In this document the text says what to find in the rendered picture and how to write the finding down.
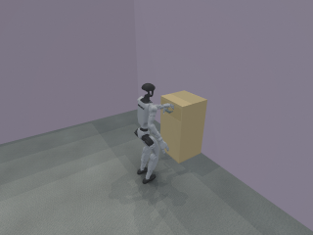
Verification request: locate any robot right forearm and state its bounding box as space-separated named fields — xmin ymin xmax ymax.
xmin=150 ymin=124 xmax=163 ymax=144

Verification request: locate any robot head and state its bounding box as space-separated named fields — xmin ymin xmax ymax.
xmin=140 ymin=83 xmax=156 ymax=104

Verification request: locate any cabinet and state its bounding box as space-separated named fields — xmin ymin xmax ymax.
xmin=160 ymin=90 xmax=207 ymax=164

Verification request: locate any right robot upper arm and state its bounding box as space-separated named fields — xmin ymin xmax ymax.
xmin=147 ymin=104 xmax=157 ymax=129

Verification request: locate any robot right hand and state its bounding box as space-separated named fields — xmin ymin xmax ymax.
xmin=159 ymin=141 xmax=169 ymax=154

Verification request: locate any robot left forearm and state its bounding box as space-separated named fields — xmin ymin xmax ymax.
xmin=155 ymin=104 xmax=164 ymax=110

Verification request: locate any drawer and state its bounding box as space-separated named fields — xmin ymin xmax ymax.
xmin=161 ymin=99 xmax=182 ymax=121

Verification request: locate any robot right thigh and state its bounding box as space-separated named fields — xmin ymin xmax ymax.
xmin=144 ymin=135 xmax=159 ymax=161

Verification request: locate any robot left hand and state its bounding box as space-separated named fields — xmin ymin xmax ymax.
xmin=162 ymin=103 xmax=174 ymax=114

